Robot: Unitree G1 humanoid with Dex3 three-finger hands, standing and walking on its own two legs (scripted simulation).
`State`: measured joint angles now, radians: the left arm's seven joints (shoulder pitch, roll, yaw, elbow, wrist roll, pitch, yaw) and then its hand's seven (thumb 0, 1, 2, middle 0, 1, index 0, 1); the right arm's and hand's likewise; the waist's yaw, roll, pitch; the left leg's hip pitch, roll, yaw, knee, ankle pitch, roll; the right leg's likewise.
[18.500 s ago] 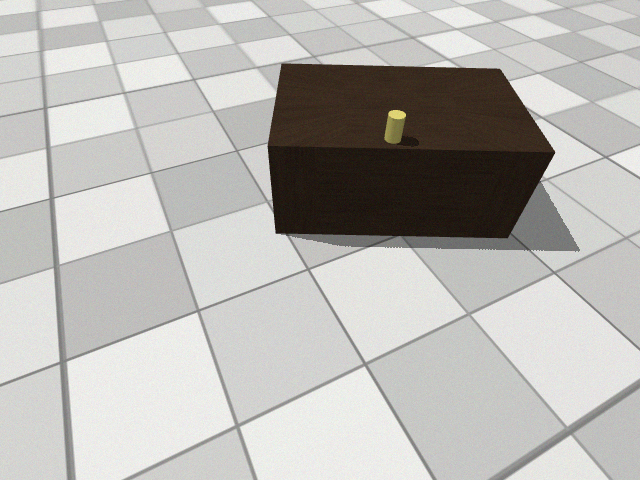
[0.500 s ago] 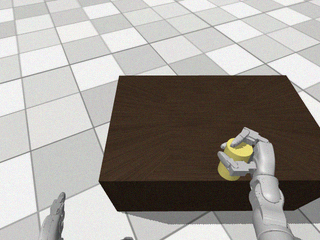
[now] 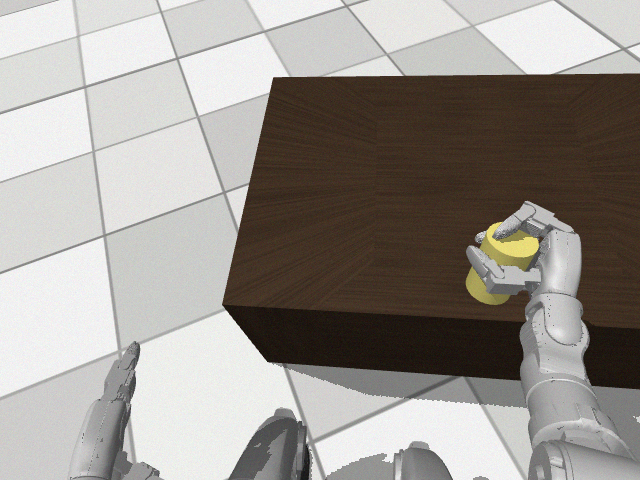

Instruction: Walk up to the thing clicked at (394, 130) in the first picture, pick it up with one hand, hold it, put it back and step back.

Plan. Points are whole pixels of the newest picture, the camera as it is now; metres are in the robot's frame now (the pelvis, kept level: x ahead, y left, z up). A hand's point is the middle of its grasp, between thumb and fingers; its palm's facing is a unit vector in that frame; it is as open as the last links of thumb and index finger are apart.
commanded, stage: crouch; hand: right
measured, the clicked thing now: (499, 264) +0.41 -0.18 -0.03
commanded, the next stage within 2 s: lower in 0.50 s
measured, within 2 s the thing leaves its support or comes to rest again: neither
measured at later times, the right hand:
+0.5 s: hand (494, 246) +0.45 -0.18 -0.04, palm faces +0.14 +0.99 +0.01, open 6.3 cm
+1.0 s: hand (483, 262) +0.46 -0.18 -0.10, palm faces +0.14 +0.99 +0.02, open 6.3 cm
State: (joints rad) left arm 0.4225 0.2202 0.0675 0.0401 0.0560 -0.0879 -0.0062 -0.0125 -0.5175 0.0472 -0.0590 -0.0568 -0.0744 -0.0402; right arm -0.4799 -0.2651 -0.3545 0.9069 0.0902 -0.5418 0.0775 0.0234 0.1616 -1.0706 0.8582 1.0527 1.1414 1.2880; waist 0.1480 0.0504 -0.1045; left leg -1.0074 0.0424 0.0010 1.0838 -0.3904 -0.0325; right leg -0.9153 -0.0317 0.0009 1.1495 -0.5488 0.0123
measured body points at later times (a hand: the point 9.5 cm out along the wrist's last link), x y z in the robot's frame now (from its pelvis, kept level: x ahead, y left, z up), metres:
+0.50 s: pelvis +0.00 -0.01 -0.04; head +0.14 -0.05 +0.39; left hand +0.16 +0.26 +0.00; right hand +0.44 -0.24 -0.04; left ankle +0.07 +0.14 -0.65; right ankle +0.00 -0.12 -0.65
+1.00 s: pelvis -0.02 +0.00 -0.07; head +0.15 -0.05 +0.34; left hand +0.15 +0.27 -0.01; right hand +0.44 -0.24 -0.10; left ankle +0.07 +0.14 -0.65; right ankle +0.00 -0.12 -0.65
